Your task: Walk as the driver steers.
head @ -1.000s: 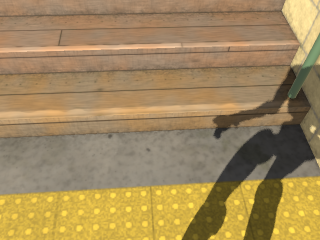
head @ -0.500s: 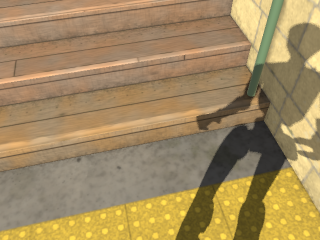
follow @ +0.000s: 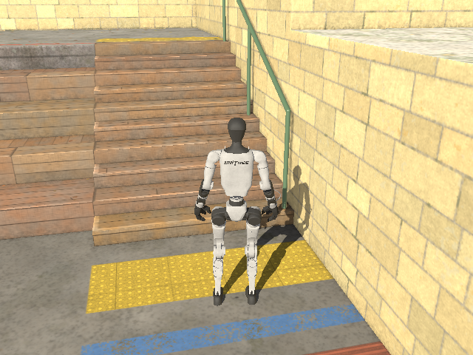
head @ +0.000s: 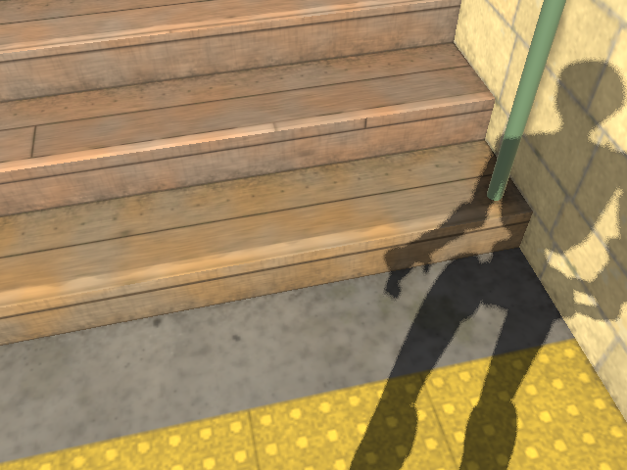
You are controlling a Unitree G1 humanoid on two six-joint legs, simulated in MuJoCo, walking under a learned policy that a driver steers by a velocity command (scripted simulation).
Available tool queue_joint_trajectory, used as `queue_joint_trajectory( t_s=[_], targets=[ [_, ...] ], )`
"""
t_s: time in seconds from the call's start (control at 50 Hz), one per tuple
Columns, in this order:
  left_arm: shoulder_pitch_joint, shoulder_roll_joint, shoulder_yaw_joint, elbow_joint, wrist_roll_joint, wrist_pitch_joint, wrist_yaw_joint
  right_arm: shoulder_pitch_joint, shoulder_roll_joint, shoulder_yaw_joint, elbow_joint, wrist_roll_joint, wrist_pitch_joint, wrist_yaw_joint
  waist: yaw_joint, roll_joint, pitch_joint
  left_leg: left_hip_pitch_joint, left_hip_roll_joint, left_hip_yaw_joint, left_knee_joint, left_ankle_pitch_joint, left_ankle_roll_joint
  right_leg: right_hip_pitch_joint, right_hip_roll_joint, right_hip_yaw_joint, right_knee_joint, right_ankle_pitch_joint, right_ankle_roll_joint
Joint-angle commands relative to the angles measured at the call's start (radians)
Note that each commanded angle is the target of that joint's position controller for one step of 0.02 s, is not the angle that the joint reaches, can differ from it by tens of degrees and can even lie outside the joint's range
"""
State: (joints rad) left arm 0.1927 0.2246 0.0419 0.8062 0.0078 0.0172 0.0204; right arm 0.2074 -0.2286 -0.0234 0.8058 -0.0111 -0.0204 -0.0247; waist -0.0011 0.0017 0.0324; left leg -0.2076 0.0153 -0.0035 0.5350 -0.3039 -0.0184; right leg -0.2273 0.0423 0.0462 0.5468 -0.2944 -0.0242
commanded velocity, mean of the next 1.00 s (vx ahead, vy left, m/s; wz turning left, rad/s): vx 0.27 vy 0.00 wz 0.00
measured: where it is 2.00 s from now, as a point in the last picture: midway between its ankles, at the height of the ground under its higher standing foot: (308, 374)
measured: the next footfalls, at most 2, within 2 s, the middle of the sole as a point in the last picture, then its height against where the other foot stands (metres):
right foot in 0.94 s outside the picture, level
left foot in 1.44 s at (267, 394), level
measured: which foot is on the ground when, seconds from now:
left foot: down 0.00-0.94, up 0.96-1.00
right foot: down 0.00-0.50, up 0.52-0.92, down 0.94-1.00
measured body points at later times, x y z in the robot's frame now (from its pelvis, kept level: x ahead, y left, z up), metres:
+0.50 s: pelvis +0.04 +0.03 +0.00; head +0.04 +0.04 +0.45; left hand +0.07 +0.29 -0.15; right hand +0.10 -0.24 -0.13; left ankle +0.01 +0.12 -0.74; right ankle +0.00 -0.10 -0.73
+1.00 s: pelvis +0.28 +0.00 -0.01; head +0.31 +0.00 +0.43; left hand +0.50 +0.24 -0.10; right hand +0.22 -0.27 -0.15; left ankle +0.06 +0.13 -0.66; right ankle +0.38 -0.09 -0.73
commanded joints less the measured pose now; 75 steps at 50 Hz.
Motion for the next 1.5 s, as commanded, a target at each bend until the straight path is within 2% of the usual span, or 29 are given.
queue_joint_trajectory(
  t_s=[0.02, 0.24, 0.3, 0.4, 0.44, 0.48, 0.52, 0.54, 0.56, 0.6, 0.64, 0.74, 0.86, 0.92, 0.94, 0.96, 0.98, 1.0, 1.04, 1.1, 1.18, 1.32, 1.34, 1.38, 1.42, 1.44, 1.46, 1.48, 1.5],
  targets=[
    [-0.012, 0.102, 0.024, -0.039, -0.001, -0.012, 0.006, 0.0, -0.11, -0.028, -0.04, 0.001, -0.011, -0.005, -0.001, -0.006, -0.037, -0.008, 0.038, -0.041, -0.081, 0.169, 0.017, 0.021, -0.068, 0.075, -0.09, 0.204, -0.024],
    [-0.012, 0.096, 0.025, 0.055, -0.006, -0.016, 0.012, 0.021, -0.106, -0.03, 0.043, 0.004, -0.006, -0.014, -0.003, -0.003, -0.021, 0.003, 0.027, -0.033, -0.1, 0.164, 0.015, 0.032, -0.066, 0.065, -0.108, 0.209, -0.021],
    [0.029, 0.123, 0.037, 0.089, -0.021, -0.012, 0.015, 0.04, -0.108, -0.035, 0.067, 0.018, -0.002, -0.019, 0.009, -0.024, 0.016, -0.071, -0.018, 0.003, -0.058, -0.24, 0.047, -0.019, -0.049, 0.073, -0.132, -0.309, -0.064],
    [0.104, 0.18, 0.051, 0.111, -0.031, -0.068, 0.002, -0.025, -0.072, -0.029, 0.031, 0.041, -0.073, 0.0, 0.037, -0.185, 0.113, -0.256, -0.019, 0.014, 0.177, -0.156, 0.087, -0.01, -0.303, 0.487, -0.355, -0.539, -0.234],
    [0.043, 0.173, 0.046, 0.089, -0.035, -0.075, -0.003, 0.016, -0.071, -0.031, 0.044, 0.045, -0.091, 0.016, -0.008, -0.165, 0.096, -0.168, -0.004, 0.006, 0.095, -0.168, 0.125, -0.045, -0.298, 0.447, -0.347, -0.436, -0.223],
    [-0.065, 0.145, 0.036, 0.056, -0.042, -0.071, -0.007, 0.176, -0.089, -0.045, 0.123, 0.039, -0.096, 0.022, -0.09, -0.114, 0.054, 0.157, -0.016, 0.003, -0.092, -0.003, 0.132, -0.206, -0.175, 0.245, -0.227, -0.246, -0.135],
    [-0.132, 0.076, 0.017, -0.011, -0.035, -0.101, -0.006, 0.381, -0.256, -0.09, 0.172, 0.029, -0.099, 0.029, -0.142, 0.287, 0.007, 0.411, 0.314, -0.585, -0.338, -0.134, 0.281, -0.509, 0.024, -0.043, 0.3, -0.139, -0.007],
    [-0.126, 0.131, 0.03, -0.006, -0.041, -0.117, -0.008, 0.347, -0.195, -0.07, 0.159, 0.015, -0.101, 0.029, -0.119, 0.207, 0.037, 0.412, 0.373, -0.668, -0.347, -0.083, 0.327, -0.621, -0.014, 0.02, 0.486, -0.249, -0.006],
    [-0.074, 0.13, 0.03, 0.015, -0.05, -0.124, -0.016, 0.299, -0.142, -0.054, 0.143, 0.012, -0.105, 0.029, -0.078, 0.132, 0.06, 0.421, 0.344, -0.576, -0.328, -0.018, 0.304, -0.665, -0.059, 0.048, 0.569, -0.18, -0.023],
    [-0.074, 0.122, 0.03, 0.029, -0.044, -0.129, -0.025, 0.253, -0.133, -0.047, 0.127, 0.016, -0.099, 0.035, -0.055, 0.07, 0.063, 0.417, 0.291, -0.411, -0.344, 0.13, 0.243, -0.695, -0.116, 0.019, 0.562, -0.036, -0.041],
    [-0.106, 0.097, 0.029, 0.023, -0.032, -0.124, -0.039, 0.269, -0.088, -0.029, 0.136, 0.012, -0.083, 0.034, -0.051, 0.089, 0.046, 0.368, 0.229, -0.263, -0.357, 0.345, 0.202, -0.623, -0.135, -0.021, 0.488, 0.046, -0.028],
    [-0.294, 0.027, -0.004, -0.048, -0.026, -0.115, -0.056, 0.282, -0.143, -0.032, 0.136, 0.01, -0.066, 0.005, -0.08, 0.082, 0.086, 0.172, 0.155, -0.104, -0.426, 0.385, 0.19, -0.438, -0.08, -0.102, 0.138, 0.268, 0.023],
    [-0.355, 0.108, 0.007, -0.097, -0.036, -0.121, -0.069, 0.296, -0.175, -0.048, 0.162, 0.029, -0.068, 0.003, -0.038, 0.109, 0.094, 0.263, 0.233, -0.083, -0.386, 0.533, 0.168, -0.318, -0.057, -0.076, -0.036, 0.305, -0.038],
    [-0.053, 0.197, 0.057, -0.014, -0.038, -0.117, -0.057, 0.264, -0.187, -0.052, 0.148, 0.013, -0.043, 0.005, 0.125, 0.137, -0.125, 0.252, 0.188, -0.024, -0.007, 0.983, 0.117, 0.085, 0.009, -0.12, -0.033, 0.252, -0.111],
    [0.14, 0.251, 0.075, 0.03, -0.028, -0.111, -0.045, 0.258, -0.165, -0.04, 0.123, 0.0, -0.041, 0.004, 0.193, 0.07, -0.255, 0.017, 0.149, -0.016, 0.279, 0.734, 0.092, 0.411, -0.146, 0.056, 0.007, 0.209, -0.168],
    [0.235, 0.317, 0.086, 0.063, -0.016, -0.108, -0.049, 0.402, -0.001, 0.006, 0.115, 0.006, -0.058, 0.021, 0.108, -0.235, -0.441, -0.36, -0.049, -0.022, 0.679, -0.051, 0.028, 0.744, -0.42, 0.581, -0.107, -0.083, -0.345],
    [0.206, 0.219, 0.06, 0.066, -0.022, -0.106, -0.05, 0.329, -0.088, -0.014, 0.125, 0.034, -0.089, 0.026, 0.144, -0.196, -0.398, -0.468, -0.044, -0.151, 0.816, -0.241, 0.052, 0.673, -0.413, 0.734, -0.264, -0.201, -0.322],
    [0.096, 0.184, 0.047, 0.053, -0.024, -0.111, -0.047, 0.209, -0.158, -0.036, 0.077, 0.066, -0.106, 0.028, 0.116, -0.167, -0.204, -0.548, 0.013, -0.124, 0.838, -0.165, 0.07, 0.509, -0.38, 0.573, -0.295, -0.164, -0.27],
    [-0.041, 0.138, 0.031, 0.031, -0.008, -0.124, -0.053, 0.123, -0.158, -0.042, 0.061, 0.045, -0.11, 0.014, 0.041, -0.021, -0.067, -0.456, 0.1, -0.085, 0.739, -0.012, 0.07, 0.198, -0.312, 0.346, -0.349, 0.086, -0.232],
    [-0.066, 0.118, 0.024, 0.051, -0.007, -0.136, -0.058, 0.177, -0.097, -0.039, 0.067, 0.029, -0.075, 0.01, -0.035, -0.069, -0.042, -0.334, 0.147, -0.083, 0.638, 0.024, 0.053, 0.017, -0.252, 0.2, -0.424, 0.162, -0.228],
    [-0.003, 0.174, 0.033, 0.085, -0.012, -0.14, -0.036, 0.028, -0.106, -0.038, 0.003, 0.01, -0.063, 0.005, -0.015, -0.044, 0.021, -0.437, 0.165, -0.06, 0.434, 0.191, 0.008, -0.02, -0.242, 0.119, -0.478, 0.211, -0.238],
    [0.135, 0.219, 0.038, 0.133, -0.031, -0.12, -0.022, -0.224, -0.099, -0.019, -0.065, 0.026, -0.082, 0.033, 0.076, -0.038, 0.037, -0.378, 0.09, -0.007, 0.04, 0.398, 0.006, 0.118, -0.232, 0.032, -0.431, 0.259, -0.181],
    [0.181, 0.161, 0.02, 0.162, 0.021, -0.12, -0.029, -0.213, -0.072, -0.008, -0.069, -0.037, -0.054, 0.06, 0.058, -0.044, 0.024, -0.3, 0.081, 0.044, 0.025, 0.393, 0.02, 0.123, -0.222, 0.004, -0.419, 0.297, -0.156],
    [0.176, 0.188, 0.028, 0.162, 0.028, -0.115, -0.03, -0.197, -0.106, -0.019, -0.074, -0.039, -0.041, 0.068, 0.043, -0.08, 0.019, -0.242, 0.053, 0.045, 0.004, 0.268, 0.047, 0.167, -0.24, 0.014, -0.349, 0.417, -0.127],
    [0.155, 0.216, 0.036, 0.155, 0.034, -0.106, -0.028, -0.033, -0.146, -0.037, -0.023, -0.048, -0.061, 0.06, -0.035, -0.066, -0.051, -0.077, 0.003, 0.06, -0.081, 0.165, 0.077, 0.213, -0.211, -0.011, -0.119, 0.655, -0.095],
    [0.165, 0.188, 0.026, 0.148, 0.032, -0.105, -0.027, 0.129, -0.187, -0.049, 0.027, -0.063, -0.076, 0.046, -0.095, -0.025, -0.157, 0.125, 0.043, 0.025, -0.101, 0.18, 0.106, 0.148, -0.162, -0.041, 0.098, 0.588, -0.075],
    [0.249, 0.077, -0.005, 0.103, -0.008, -0.112, -0.033, 0.247, -0.319, -0.08, 0.044, -0.082, -0.082, 0.031, -0.083, 0.214, -0.313, 0.463, 0.334, -0.358, -0.107, 0.213, 0.209, -0.174, -0.048, -0.117, 0.454, 0.226, -0.027],
    [0.274, 0.125, 0.008, 0.13, -0.002, -0.112, -0.029, 0.273, -0.329, -0.094, 0.07, -0.044, -0.066, 0.034, -0.086, 0.286, -0.367, 0.495, 0.405, -0.618, -0.232, 0.236, 0.267, -0.338, 0.044, -0.049, 0.638, -0.229, -0.031],
    [0.217, 0.169, 0.021, 0.136, 0.012, -0.106, -0.029, 0.177, -0.263, -0.077, 0.051, -0.023, -0.062, 0.04, -0.051, 0.157, -0.25, 0.386, 0.354, -0.494, -0.237, 0.136, 0.25, -0.386, -0.027, 0.023, 0.698, -0.166, -0.052]
  ],
)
